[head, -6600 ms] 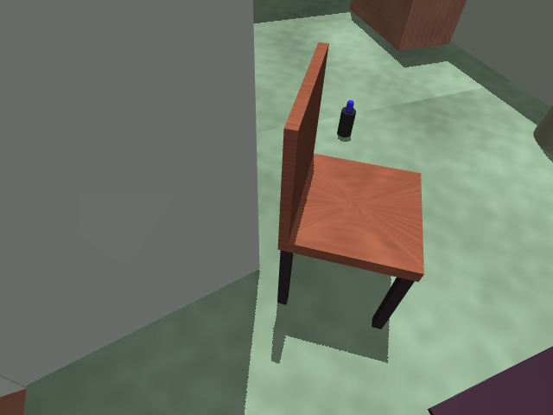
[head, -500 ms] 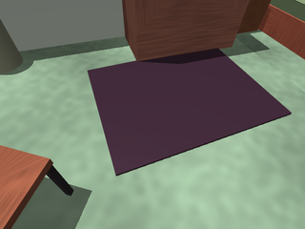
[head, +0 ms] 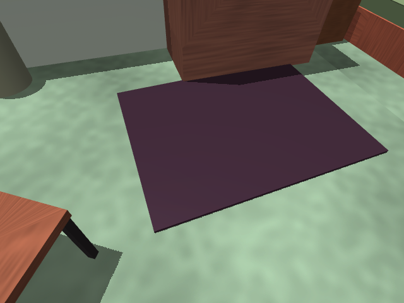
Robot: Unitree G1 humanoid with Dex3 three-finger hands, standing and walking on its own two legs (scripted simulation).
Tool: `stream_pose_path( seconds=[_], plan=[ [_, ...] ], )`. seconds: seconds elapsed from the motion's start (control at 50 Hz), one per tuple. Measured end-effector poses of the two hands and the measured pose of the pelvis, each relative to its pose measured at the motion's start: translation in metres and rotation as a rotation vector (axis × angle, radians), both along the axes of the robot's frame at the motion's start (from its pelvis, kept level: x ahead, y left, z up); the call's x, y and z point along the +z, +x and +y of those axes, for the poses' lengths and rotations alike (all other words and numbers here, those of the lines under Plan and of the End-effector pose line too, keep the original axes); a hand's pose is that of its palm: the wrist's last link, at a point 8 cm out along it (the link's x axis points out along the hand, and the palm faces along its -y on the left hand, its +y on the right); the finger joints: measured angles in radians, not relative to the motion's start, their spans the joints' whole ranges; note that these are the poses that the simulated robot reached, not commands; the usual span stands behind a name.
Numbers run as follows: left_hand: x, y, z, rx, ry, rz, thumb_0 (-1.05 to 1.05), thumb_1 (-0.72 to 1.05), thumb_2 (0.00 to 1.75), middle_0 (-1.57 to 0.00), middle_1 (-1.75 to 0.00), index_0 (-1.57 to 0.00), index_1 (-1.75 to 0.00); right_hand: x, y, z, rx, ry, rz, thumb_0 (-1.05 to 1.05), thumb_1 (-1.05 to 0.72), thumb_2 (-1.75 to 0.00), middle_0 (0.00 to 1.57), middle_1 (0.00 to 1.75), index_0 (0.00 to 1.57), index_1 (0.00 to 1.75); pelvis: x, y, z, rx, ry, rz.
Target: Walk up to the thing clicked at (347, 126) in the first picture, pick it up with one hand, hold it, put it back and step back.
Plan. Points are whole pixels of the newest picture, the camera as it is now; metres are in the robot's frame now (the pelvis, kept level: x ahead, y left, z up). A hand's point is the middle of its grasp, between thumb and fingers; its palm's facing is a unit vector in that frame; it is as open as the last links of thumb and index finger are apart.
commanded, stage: stand
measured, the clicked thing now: out of the picture +0.47 +1.67 -0.67
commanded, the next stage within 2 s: walk up in 0.06 s
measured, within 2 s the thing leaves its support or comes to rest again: neither
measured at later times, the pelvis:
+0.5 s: pelvis +0.09 -0.04 -0.01, yaw -1 degrees
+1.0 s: pelvis +0.29 -0.02 -0.01, yaw +6 degrees
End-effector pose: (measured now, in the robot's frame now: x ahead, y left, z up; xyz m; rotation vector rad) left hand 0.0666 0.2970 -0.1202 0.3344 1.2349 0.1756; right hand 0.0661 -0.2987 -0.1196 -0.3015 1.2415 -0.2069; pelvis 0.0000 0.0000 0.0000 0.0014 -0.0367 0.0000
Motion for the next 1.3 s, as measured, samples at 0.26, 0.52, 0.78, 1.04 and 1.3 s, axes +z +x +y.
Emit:
stream_pose_path(
  seconds=[0.26,0.52,0.78,1.04,1.3],
  plan=[
    [0.012,0.024,0.004,-0.039,0.034,-0.011,0.00,0.90,0.90,-0.20,-0.30,-0.21,-0.30,0.000,-0.009,-0.040,-0.049,-0.008,-0.039,0.01,-0.90,-0.90,0.21,0.30,0.20,0.30,-0.006,0.026,-0.022,-0.050,0.014,-0.008],
    [0.021,0.051,-0.015,0.036,0.069,-0.017,0.00,0.90,0.90,-0.20,-0.30,-0.21,-0.30,-0.004,0.075,-0.070,0.014,-0.006,-0.009,0.01,-0.91,-0.90,0.20,0.30,0.20,0.30,-0.009,0.102,-0.042,-0.023,-0.039,-0.020],
    [-0.023,0.178,0.009,-0.008,-0.001,-0.016,0.00,0.90,0.90,-0.20,-0.30,-0.21,-0.30,0.010,0.221,-0.025,0.064,-0.046,-0.165,0.01,-0.91,-0.90,0.20,0.30,0.20,0.30,-0.027,0.208,-0.008,-0.012,-0.017,-0.024],
    [0.019,0.323,0.000,0.016,0.019,-0.230,0.00,0.90,0.90,-0.20,-0.30,-0.21,-0.30,0.017,0.290,-0.038,0.148,-0.033,-0.033,0.01,-0.90,-0.90,0.21,0.30,0.20,0.30,-0.011,0.312,-0.029,0.130,-0.003,0.009],
    [0.026,0.325,-0.028,0.242,0.059,-0.196,0.00,0.90,0.89,-0.20,-0.30,-0.21,-0.30,0.006,0.477,-0.047,0.383,-0.025,-0.065,0.01,-0.91,-0.90,0.20,0.30,0.20,0.30,-0.012,0.412,-0.049,0.283,-0.012,0.012]
  ],
)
